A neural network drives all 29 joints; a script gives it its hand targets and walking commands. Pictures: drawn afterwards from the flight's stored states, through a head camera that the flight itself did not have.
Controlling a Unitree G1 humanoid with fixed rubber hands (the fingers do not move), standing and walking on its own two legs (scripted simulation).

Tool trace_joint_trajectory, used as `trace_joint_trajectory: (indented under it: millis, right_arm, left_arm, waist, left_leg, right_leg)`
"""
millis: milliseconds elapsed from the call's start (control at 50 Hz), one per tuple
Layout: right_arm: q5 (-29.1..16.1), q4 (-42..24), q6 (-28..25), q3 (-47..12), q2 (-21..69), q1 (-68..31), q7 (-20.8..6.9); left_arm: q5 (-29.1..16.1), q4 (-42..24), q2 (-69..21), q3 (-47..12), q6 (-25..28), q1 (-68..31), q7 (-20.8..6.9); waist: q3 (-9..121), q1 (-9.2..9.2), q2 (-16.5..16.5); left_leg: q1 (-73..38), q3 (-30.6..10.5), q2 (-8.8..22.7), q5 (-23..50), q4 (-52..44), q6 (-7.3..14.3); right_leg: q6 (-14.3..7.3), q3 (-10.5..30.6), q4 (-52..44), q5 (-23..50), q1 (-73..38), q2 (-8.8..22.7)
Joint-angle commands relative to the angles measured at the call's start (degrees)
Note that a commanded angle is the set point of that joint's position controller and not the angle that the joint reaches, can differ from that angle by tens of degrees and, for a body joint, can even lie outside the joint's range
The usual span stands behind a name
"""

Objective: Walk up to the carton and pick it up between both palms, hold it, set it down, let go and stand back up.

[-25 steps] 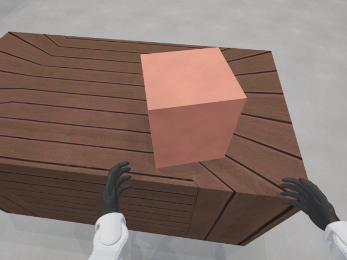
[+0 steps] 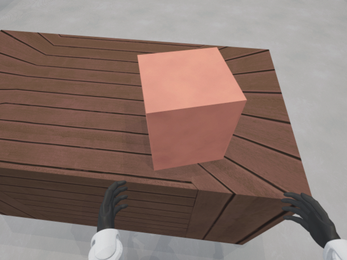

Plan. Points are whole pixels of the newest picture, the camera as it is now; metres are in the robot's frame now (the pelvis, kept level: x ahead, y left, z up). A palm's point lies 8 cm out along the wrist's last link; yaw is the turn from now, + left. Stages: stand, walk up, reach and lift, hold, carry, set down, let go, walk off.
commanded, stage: set down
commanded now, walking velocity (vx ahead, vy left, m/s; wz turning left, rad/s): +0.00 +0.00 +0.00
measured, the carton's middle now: (184, 111) +0.48 +0.05 +0.04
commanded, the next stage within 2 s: let go in 1.10 s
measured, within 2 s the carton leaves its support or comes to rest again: neither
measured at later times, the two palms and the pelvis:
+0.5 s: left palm (99, 229) +0.17 +0.21 -0.04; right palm (302, 239) +0.20 -0.24 -0.04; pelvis +0.00 +0.01 +0.00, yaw +0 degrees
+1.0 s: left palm (92, 231) +0.17 +0.23 -0.07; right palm (285, 245) +0.19 -0.22 -0.07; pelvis +0.01 +0.01 +0.00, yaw +0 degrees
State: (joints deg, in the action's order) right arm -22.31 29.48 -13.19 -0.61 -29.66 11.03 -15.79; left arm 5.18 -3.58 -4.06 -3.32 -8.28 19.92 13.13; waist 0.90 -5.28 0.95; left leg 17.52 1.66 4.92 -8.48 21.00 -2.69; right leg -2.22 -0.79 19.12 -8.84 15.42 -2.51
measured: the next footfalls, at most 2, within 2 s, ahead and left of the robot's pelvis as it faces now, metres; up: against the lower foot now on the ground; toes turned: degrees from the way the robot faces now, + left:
none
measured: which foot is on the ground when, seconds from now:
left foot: down 0.00-1.00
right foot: down 0.00-1.00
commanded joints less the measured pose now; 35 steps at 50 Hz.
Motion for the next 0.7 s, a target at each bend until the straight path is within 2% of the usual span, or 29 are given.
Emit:
trace_joint_trajectory:
  millis: [0,20,40,60,80,100,120,140,160,200,220,240,260,280,300,320,340,360,380,400,440,480,500,520,560,580,620,640,680]
  right_arm:
    - [3.93,-4.75,-1.02,2.98,-5.45,-1.82,2.18]
    - [3.58,-5.21,-0.76,2.53,-4.52,-2.23,2.16]
    - [5.22,-3.57,-0.26,2.79,-3.2,-1.67,2.92]
    - [4.74,-4.45,-0.05,2.76,-3.27,-1.79,2.73]
    - [6.16,-4.6,0.57,2.32,-2.57,-2.21,3.51]
    - [6.35,-5.06,0.49,3.32,-2.57,-2.62,3.34]
    - [6.59,-3.69,0.97,3.74,-2.52,-2.56,3.5]
    - [8.02,-3.85,1.45,3.91,-2.15,-1.69,3.75]
    - [7.82,-4.33,1.49,3.98,-1.93,-3.32,3.47]
    - [8.51,-4.22,1.73,3.52,-1.15,-1.2,4.03]
    - [8.59,-5.13,1.19,3.81,-2.35,-0.93,4.27]
    - [9.4,-3.28,1.91,3.57,-0.62,-1.41,4.76]
    - [9.38,-5.36,1.27,4.08,-0.62,-0.96,4.92]
    - [9.75,-0.76,2.12,3.06,0.99,0.71,5.33]
    - [9.88,-4.0,1.28,3.43,-0.79,-1.2,4.97]
    - [10.47,-1.87,1.36,2.85,1.19,-0.26,5.35]
    - [9.24,-4.98,0.46,2.87,0.7,-1.5,5.5]
    - [10.34,-3.08,0.17,3.38,0.47,-0.21,5.38]
    - [9.31,-2.02,0.04,2.58,-0.09,0.04,5.1]
    - [10.56,-0.74,-0.01,2.77,0.66,-0.21,5.5]
    - [9.96,-0.41,-0.31,1.62,1.84,-1.32,5.3]
    - [10.3,-3.13,-0.66,2.26,1.86,-1.7,5.74]
    - [10.1,-2.04,-0.89,1.76,2.32,-0.8,5.89]
    - [11.32,-0.57,-0.45,1.43,3.67,-0.75,6.73]
    - [11.28,-0.77,-0.62,0.74,4.29,-1.81,7.14]
    - [11.95,1.19,-0.33,1.01,4.42,-1.46,7.39]
    - [12.89,1.61,-0.06,0.37,5.92,-1.04,7.93]
    - [13.06,2.22,0.17,-0.38,7.21,-1.06,8.16]
    - [12.7,-2.68,-0.9,1.32,5.8,-3.95,8.13]
  left_arm:
    - [-2.28,-1.42,5.13,1.86,2.54,-2.35,-2.07]
    - [-2.07,-2.42,5.93,2.39,2.71,-3.68,-2.19]
    - [-2.47,-0.31,6.54,1.79,2.37,-3.54,-2.9]
    - [-1.91,-0.77,7.26,3.05,2.42,-3.41,-2.3]
    - [-2.09,1.66,7.84,3.05,2.33,-5.02,-3.08]
    - [-2.39,-0.7,7.24,2.81,2.66,-4.75,-2.53]
    - [-2.78,-1.25,8.15,2.5,2.72,-5.74,-2.51]
    - [-2.42,0.76,8.5,3.38,2.41,-5.72,-2.9]
    - [-2.64,-1.1,7.8,1.91,2.59,-6.89,-2.61]
    - [-2.63,0.98,8.3,2.91,2.33,-5.09,-2.76]
    - [-3.03,1.1,8.28,2.72,2.7,-3.9,-3.05]
    - [-2.91,4.17,8.64,2.9,2.1,-4.75,-4.14]
    - [-3.38,2.19,9.58,3.65,2.62,-3.23,-4.11]
    - [-3.03,7.2,9.66,3.79,2.14,-2.72,-5.12]
    - [-2.89,2.3,9.85,4.01,2.74,-3.97,-4.38]
    - [-2.95,4.89,10.05,4.12,3.03,-3.55,-4.71]
    - [-2.97,1.69,11.17,5.13,3.57,-4.24,-4.21]
    - [-3.02,3.46,10.13,4.36,3.82,-2.56,-4.53]
    - [-2.52,4.51,9.89,4.4,3.72,-1.78,-4.69]
    - [-2.97,5.74,10.56,4.1,3.99,-2.4,-5.17]
    - [-3.06,5.84,10.42,3.8,4.05,-3.85,-5.09]
    - [-3.45,4.96,11.54,4.96,4.61,-4.39,-5.27]
    - [-3.6,5.34,12.27,5.51,4.69,-3.79,-5.08]
    - [-3.01,8.71,12.76,5.95,4.53,-4.65,-5.97]
    - [-3.46,7.97,13.31,5.9,5.06,-5.92,-6.14]
    - [-4.2,9.78,13.12,5.15,4.89,-5.45,-6.62]
    - [-4.49,12.75,13.94,6.39,4.73,-5.49,-7.5]
    - [-3.96,14.1,14.56,6.75,4.47,-6.47,-7.53]
    - [-5.0,6.9,14.25,6.54,5.47,-7.91,-6.32]
  waist:
    - [6.0,5.12,9.36]
    - [6.03,4.88,8.9]
    - [4.43,6.07,8.87]
    - [5.09,4.4,8.2]
    - [4.38,4.9,9.6]
    - [6.37,4.64,7.04]
    - [5.82,5.57,7.06]
    - [4.28,5.36,8.51]
    - [5.26,5.22,7.58]
    - [5.59,5.09,6.38]
    - [6.69,4.74,7.68]
    - [5.49,6.18,7.76]
    - [7.23,5.22,8.09]
    - [4.64,6.02,7.75]
    - [7.89,4.99,7.43]
    - [6.18,5.41,6.47]
    - [8.83,3.95,5.3]
    - [7.53,4.65,6.29]
    - [7.62,4.39,5.62]
    - [8.04,5.39,6.32]
    - [7.21,5.19,4.67]
    - [8.72,4.39,5.8]
    - [8.24,4.14,4.1]
    - [6.72,4.68,5.41]
    - [6.95,4.75,4.55]
    - [5.57,5.51,4.67]
    - [5.58,5.46,5.65]
    - [4.33,4.57,5.05]
    - [7.57,3.73,3.23]
  left_leg:
    - [-12.7,-0.13,-4.99,2.85,-2.22,3.68]
    - [-11.28,-0.07,-5.1,1.4,-2.55,3.83]
    - [-11.56,0.55,-5.5,-0.03,-2.65,3.98]
    - [-11.93,-0.21,-5.0,0.72,-2.96,3.84]
    - [-11.17,0.43,-5.32,0.34,-2.81,4.13]
    - [-12.22,0.28,-5.05,1.04,-2.66,3.54]
    - [-12.27,0.02,-5.18,-0.12,-2.68,3.73]
    - [-11.8,0.1,-5.05,-0.2,-2.84,4.0]
    - [-12.86,-0.12,-4.72,0.36,-2.81,3.77]
    - [-13.02,0.33,-4.98,2.12,-2.93,3.44]
    - [-14.24,0.35,-4.81,3.03,-3.45,3.49]
    - [-13.79,0.83,-5.28,1.67,-2.94,3.63]
    - [-13.38,0.59,-5.06,3.67,-3.05,3.4]
    - [-13.0,0.94,-5.63,2.25,-2.93,3.71]
    - [-13.42,0.22,-5.31,3.74,-3.0,3.43]
    - [-13.13,0.8,-5.6,3.16,-2.89,3.41]
    - [-13.45,0.7,-5.36,5.07,-2.62,3.13]
    - [-14.81,1.3,-5.63,5.92,-2.83,2.93]
    - [-15.86,0.73,-5.21,7.29,-2.65,2.75]
    - [-15.75,0.85,-5.27,6.21,-2.64,2.92]
    - [-16.8,0.76,-5.06,5.21,-2.65,2.92]
    - [-14.88,0.74,-5.19,4.69,-2.62,3.11]
    - [-13.91,1.12,-5.52,5.76,-2.48,3.05]
    - [-13.29,1.69,-5.86,4.76,-2.18,3.39]
    - [-13.24,1.71,-5.71,4.06,-2.55,3.24]
    - [-14.34,1.65,-5.66,2.75,-2.77,3.2]
    - [-13.63,2.06,-5.8,2.02,-2.72,3.54]
    - [-12.78,1.94,-6.11,0.85,-2.58,3.71]
    - [-14.07,1.68,-5.31,3.25,-3.11,3.03]
  right_leg:
    - [0.02,5.24,-4.64,3.15,-6.38,4.13]
    - [0.11,6.03,-4.91,1.35,-7.29,4.35]
    - [0.61,6.28,-5.51,0.33,-6.35,4.93]
    - [0.34,5.86,-5.6,-1.59,-6.29,4.74]
    - [0.67,6.13,-5.79,-1.74,-6.79,5.0]
    - [0.2,6.1,-5.52,-2.0,-6.33,5.05]
    - [0.5,5.97,-5.8,-3.89,-4.66,4.97]
    - [0.42,6.53,-6.39,-5.14,-5.06,5.13]
    - [0.25,5.72,-5.86,-5.73,-4.13,4.83]
    - [0.23,5.58,-5.65,-3.09,-5.78,4.23]
    - [0.32,4.39,-5.59,-1.28,-5.42,3.76]
    - [0.3,4.96,-6.04,-1.43,-5.35,4.05]
    - [0.2,4.51,-5.31,0.95,-6.57,3.75]
    - [0.3,4.73,-5.57,1.05,-6.11,4.12]
    - [0.37,3.87,-4.73,1.77,-6.36,3.3]
    - [-0.18,3.96,-4.44,3.18,-6.87,3.63]
    - [-0.14,3.44,-3.54,5.25,-7.24,3.09]
    - [-0.11,2.56,-3.58,7.93,-6.85,2.52]
    - [-0.14,2.19,-3.73,8.39,-6.51,2.42]
    - [0.26,2.49,-4.17,7.2,-5.86,2.52]
    - [0.04,2.4,-4.46,5.27,-4.84,2.58]
    - [-0.09,2.67,-3.82,4.99,-6.62,2.79]
    - [0.38,2.99,-3.34,6.86,-7.53,3.13]
    - [0.58,3.17,-3.29,7.49,-7.44,3.35]
    - [0.99,3.19,-3.28,7.46,-8.15,3.58]
    - [0.79,3.26,-4.02,4.53,-6.05,3.67]
    - [0.93,3.81,-4.78,3.0,-7.16,4.21]
    - [1.28,4.54,-4.83,0.6,-7.06,4.88]
    - [0.9,2.68,-3.65,1.48,-6.66,3.84]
